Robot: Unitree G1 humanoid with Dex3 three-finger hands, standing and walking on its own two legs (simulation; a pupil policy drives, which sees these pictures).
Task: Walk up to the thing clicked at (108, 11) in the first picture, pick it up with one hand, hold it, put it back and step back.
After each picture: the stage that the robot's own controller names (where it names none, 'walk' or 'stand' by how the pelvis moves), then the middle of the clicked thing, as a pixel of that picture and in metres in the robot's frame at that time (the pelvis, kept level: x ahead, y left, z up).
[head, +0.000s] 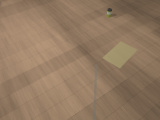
stand; (109, 12) +2.04 -0.37 -0.72
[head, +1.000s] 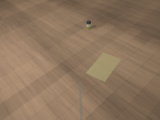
walk; (88, 25) +1.93 +0.07 -0.69
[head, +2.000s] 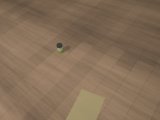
walk; (60, 48) +1.30 +0.35 -0.72
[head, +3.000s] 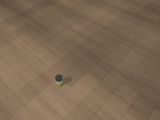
walk; (59, 80) +0.84 +0.29 -0.71
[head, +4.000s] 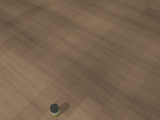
walk; (55, 110) +0.53 +0.24 -0.69
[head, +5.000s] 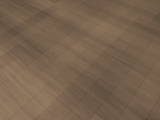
stand; out of the picture +0.37 +0.21 -0.70
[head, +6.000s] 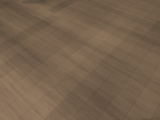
stand; out of the picture +0.34 +0.21 -0.72
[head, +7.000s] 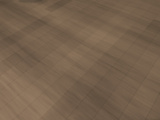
stand; out of the picture +0.35 +0.23 -0.73
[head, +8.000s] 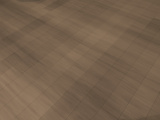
stand; out of the picture +0.34 +0.24 -0.73
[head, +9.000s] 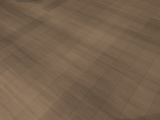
stand; out of the picture +0.33 +0.24 -0.73
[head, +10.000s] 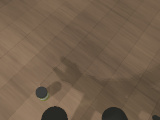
go down; (42, 94) +0.39 +0.23 -0.50
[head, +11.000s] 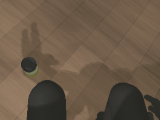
go down; (30, 67) +0.42 +0.26 -0.32
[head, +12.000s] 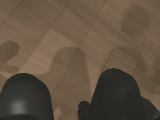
close in; out of the picture +0.40 +0.29 -0.24
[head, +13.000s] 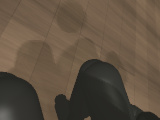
close; out of the picture +0.39 +0.30 -0.22
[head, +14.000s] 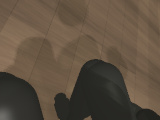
lift; out of the picture +0.38 +0.31 -0.22
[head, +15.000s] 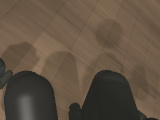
lift; out of the picture +0.34 +0.26 -0.16
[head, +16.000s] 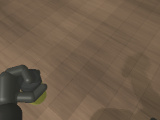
lift; (33, 88) +0.32 +0.18 +0.02
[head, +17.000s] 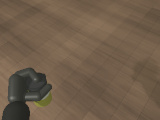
hold; (39, 90) +0.33 +0.17 +0.01
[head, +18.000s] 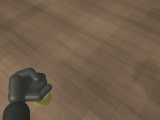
hold; (39, 90) +0.33 +0.18 +0.00
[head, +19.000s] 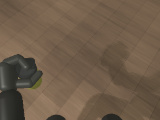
crouch; (29, 75) +0.38 +0.20 -0.05
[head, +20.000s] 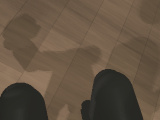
lower; out of the picture +0.45 +0.30 -0.13
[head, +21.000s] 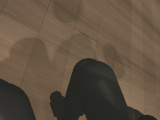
lower; out of the picture +0.41 +0.31 -0.23
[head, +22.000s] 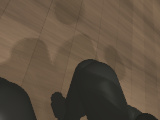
lower; out of the picture +0.40 +0.32 -0.22
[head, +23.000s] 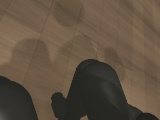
lower; out of the picture +0.41 +0.32 -0.22
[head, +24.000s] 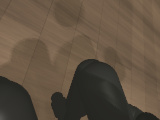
lower; out of the picture +0.41 +0.32 -0.22
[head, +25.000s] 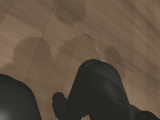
open; out of the picture +0.39 +0.30 -0.23
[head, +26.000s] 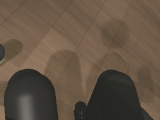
stand; out of the picture +0.40 +0.28 -0.25
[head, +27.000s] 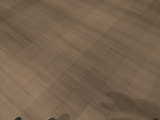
stand; out of the picture +0.37 +0.20 -0.63
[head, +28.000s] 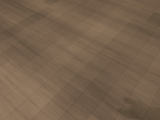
stand; out of the picture +0.38 +0.21 -0.67
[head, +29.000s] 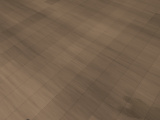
stand; out of the picture +0.37 +0.21 -0.67
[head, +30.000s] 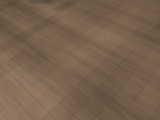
stand; out of the picture +0.39 +0.20 -0.72
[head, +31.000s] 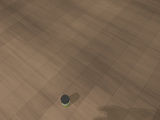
walk; (65, 101) +0.51 +0.16 -0.70
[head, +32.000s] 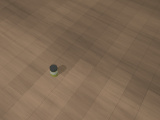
walk; (53, 70) +0.78 +0.23 -0.70
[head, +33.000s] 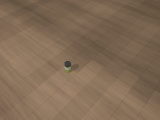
stand; (67, 67) +1.01 +0.19 -0.71
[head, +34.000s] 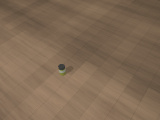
stand; (62, 69) +1.00 +0.24 -0.73
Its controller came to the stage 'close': yes
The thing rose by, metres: 0.71
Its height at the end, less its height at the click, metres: +0.00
